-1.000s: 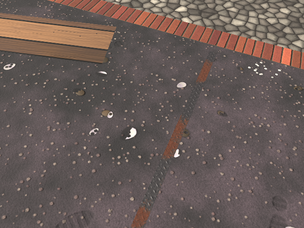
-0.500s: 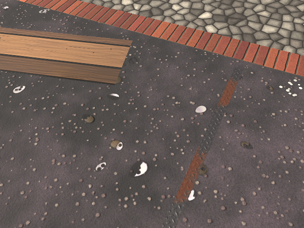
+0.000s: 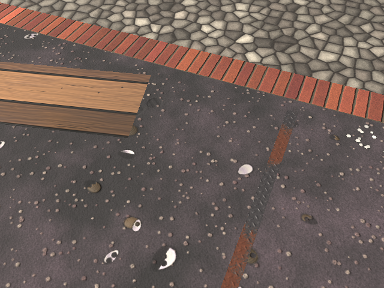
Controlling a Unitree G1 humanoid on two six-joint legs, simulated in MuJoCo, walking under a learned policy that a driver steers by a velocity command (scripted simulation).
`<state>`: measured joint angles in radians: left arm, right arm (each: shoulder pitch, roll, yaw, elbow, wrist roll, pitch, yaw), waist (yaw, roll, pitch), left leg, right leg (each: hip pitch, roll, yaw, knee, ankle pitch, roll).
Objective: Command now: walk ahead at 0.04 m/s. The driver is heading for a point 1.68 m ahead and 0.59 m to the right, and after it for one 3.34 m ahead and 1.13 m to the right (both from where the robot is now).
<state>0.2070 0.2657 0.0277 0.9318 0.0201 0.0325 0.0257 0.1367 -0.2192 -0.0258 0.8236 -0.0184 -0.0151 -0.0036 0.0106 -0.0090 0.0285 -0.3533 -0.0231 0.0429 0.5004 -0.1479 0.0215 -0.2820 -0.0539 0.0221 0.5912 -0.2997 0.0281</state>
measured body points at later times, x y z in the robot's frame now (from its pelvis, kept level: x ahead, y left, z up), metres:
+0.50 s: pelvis +0.05 -0.03 +0.01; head +0.06 -0.03 +0.46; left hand +0.11 +0.23 -0.14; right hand +0.15 -0.29 -0.13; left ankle +0.08 +0.11 -0.73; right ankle +0.00 -0.14 -0.73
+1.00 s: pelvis +0.06 -0.03 +0.00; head +0.05 -0.03 +0.45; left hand +0.05 +0.23 -0.15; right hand +0.10 -0.29 -0.15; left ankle +0.07 +0.10 -0.72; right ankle +0.00 -0.14 -0.73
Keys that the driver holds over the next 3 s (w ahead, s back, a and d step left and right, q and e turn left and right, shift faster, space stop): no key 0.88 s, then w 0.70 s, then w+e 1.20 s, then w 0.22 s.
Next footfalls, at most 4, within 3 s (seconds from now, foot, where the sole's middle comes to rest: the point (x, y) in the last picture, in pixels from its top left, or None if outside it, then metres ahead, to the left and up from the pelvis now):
1.66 right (235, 278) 0.53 -0.10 -0.77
2.16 left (184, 203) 0.83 0.08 -0.77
2.68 right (270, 174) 0.97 -0.28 -0.77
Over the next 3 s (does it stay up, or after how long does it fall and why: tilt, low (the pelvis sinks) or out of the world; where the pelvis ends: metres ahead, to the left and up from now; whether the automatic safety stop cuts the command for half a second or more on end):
stays up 1.02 -0.22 0.02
